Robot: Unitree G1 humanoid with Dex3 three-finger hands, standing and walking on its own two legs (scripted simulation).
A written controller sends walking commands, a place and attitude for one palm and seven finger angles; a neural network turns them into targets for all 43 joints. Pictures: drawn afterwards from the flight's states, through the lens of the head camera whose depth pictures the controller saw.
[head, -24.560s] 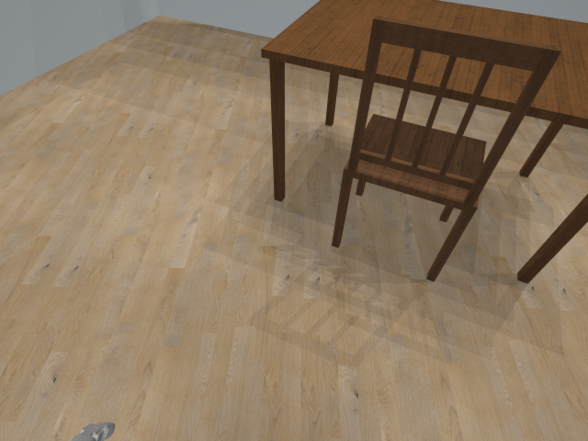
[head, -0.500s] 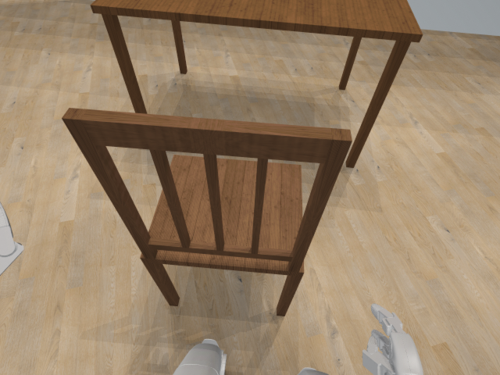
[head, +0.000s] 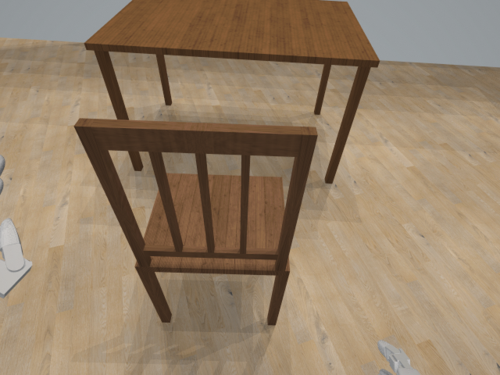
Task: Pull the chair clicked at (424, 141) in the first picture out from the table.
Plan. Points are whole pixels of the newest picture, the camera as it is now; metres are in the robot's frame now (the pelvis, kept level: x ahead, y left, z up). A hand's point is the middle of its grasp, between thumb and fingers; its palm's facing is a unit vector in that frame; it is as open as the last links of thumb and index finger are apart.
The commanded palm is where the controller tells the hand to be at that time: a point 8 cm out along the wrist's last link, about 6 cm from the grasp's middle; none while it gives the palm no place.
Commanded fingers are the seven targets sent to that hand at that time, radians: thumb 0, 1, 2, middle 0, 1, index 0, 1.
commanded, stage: stop stepping back and stand still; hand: left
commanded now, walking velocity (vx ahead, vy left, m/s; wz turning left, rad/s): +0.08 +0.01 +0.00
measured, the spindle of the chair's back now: (206, 208) +0.48 +0.13 -0.06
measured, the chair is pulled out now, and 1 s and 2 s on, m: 0.67 0.67 0.67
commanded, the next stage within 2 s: let the arm hang, fingers relaxed in 0.36 s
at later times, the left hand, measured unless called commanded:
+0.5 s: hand (44, 273) +0.20 +0.26 +0.14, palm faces +0.38 -0.78 -0.50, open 7.4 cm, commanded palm none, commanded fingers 0.00 0.90 0.90 -0.20 -0.30 -0.20 -0.30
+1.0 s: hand out of the picture -0.05 +0.18 -0.16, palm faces +0.06 -0.97 -0.25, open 7.2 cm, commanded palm none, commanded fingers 0.00 0.90 0.90 -0.20 -0.30 -0.20 -0.30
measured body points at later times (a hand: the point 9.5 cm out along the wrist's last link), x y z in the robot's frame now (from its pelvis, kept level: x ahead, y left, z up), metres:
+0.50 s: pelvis +0.00 -0.01 +0.01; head +0.00 -0.01 +0.46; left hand +0.18 +0.30 +0.17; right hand +0.16 -0.24 -0.08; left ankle +0.04 +0.12 -0.73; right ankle +0.00 -0.14 -0.73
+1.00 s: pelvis +0.00 -0.02 +0.01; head +0.02 -0.02 +0.46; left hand -0.05 +0.23 -0.14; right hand -0.01 -0.26 -0.14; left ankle +0.04 +0.12 -0.73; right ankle +0.00 -0.13 -0.73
